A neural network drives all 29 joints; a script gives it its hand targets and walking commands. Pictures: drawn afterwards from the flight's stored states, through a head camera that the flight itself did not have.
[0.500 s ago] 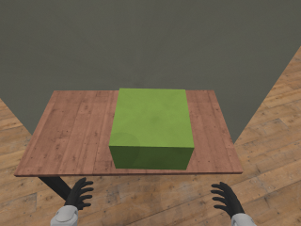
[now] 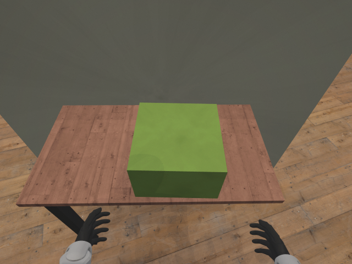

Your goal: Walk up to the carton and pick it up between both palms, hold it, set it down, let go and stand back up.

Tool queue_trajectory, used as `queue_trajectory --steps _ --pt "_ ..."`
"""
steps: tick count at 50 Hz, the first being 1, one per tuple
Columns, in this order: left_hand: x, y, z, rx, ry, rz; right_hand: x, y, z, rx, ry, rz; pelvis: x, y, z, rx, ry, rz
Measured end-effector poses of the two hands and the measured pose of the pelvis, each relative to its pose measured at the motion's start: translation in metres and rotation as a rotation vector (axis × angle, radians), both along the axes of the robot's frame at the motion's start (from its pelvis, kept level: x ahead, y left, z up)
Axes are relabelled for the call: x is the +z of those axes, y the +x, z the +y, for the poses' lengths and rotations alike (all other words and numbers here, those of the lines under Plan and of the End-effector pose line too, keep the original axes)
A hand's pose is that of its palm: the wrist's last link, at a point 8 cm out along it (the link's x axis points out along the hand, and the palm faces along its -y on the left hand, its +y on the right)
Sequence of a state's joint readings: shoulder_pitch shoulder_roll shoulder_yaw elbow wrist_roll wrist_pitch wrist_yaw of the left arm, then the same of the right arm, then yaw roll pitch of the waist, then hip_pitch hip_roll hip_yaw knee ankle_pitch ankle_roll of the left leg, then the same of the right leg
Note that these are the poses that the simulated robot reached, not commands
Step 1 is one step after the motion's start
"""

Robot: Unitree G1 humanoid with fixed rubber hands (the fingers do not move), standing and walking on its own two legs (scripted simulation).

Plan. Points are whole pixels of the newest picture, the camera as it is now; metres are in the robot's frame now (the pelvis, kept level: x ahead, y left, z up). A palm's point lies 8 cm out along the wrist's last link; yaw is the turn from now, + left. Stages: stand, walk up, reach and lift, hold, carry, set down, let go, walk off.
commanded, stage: stand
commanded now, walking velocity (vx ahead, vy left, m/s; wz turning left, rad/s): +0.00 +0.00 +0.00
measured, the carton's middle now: (177, 148) +0.46 +0.02 -0.08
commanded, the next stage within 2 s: none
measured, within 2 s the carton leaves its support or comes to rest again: neither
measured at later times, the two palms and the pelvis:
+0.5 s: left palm (63, 251) +0.16 +0.28 -0.08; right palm (303, 261) +0.15 -0.27 -0.09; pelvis +0.00 +0.00 +0.00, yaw +0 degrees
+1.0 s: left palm (60, 258) +0.15 +0.29 -0.08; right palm out of the picture +0.14 -0.27 -0.09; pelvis +0.00 +0.00 +0.00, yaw +0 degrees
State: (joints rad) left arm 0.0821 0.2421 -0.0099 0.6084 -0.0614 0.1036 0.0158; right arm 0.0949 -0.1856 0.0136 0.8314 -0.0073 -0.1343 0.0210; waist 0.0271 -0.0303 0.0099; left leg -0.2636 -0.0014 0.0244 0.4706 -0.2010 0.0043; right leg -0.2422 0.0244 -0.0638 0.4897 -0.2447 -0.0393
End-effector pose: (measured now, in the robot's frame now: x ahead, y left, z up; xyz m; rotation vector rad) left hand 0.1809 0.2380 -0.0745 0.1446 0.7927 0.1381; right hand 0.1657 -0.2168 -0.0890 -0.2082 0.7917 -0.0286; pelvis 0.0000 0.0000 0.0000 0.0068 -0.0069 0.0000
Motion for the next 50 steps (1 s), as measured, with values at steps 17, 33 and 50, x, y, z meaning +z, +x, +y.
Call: queue_trajectory --steps 17,33,50 --pt "0.001 -0.013 0.043 0.048 0.096 0.008 0.001 -0.013 -0.051 -0.025 -0.137 0.116 0.0 0.002 0.0 0.0 0.0 0.003" --pt "-0.007 -0.027 0.047 0.069 0.101 0.065 -0.003 -0.018 -0.053 -0.039 -0.134 0.143 0.0 0.003 0.0 0.0 0.0 0.004" --pt "-0.007 -0.033 0.049 0.081 0.104 0.069 -0.005 -0.022 -0.055 -0.048 -0.13 0.144 0.0 0.003 0.0 0.0 0.0 0.004"
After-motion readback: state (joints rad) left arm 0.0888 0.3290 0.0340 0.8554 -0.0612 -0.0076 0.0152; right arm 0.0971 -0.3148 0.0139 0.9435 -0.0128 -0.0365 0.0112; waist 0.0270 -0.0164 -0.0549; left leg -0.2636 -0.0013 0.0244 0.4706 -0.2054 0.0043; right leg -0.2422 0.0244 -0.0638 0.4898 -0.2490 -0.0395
